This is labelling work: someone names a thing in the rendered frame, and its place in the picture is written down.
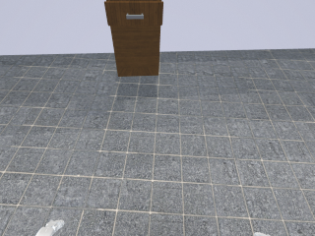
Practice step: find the cabinet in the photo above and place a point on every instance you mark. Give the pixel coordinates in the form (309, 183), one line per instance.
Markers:
(136, 50)

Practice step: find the robot left hand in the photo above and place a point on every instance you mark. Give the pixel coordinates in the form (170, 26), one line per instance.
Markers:
(50, 228)

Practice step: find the handle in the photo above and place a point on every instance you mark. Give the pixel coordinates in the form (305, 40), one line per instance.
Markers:
(135, 17)

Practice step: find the drawer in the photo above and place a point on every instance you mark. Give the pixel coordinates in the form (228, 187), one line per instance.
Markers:
(116, 11)

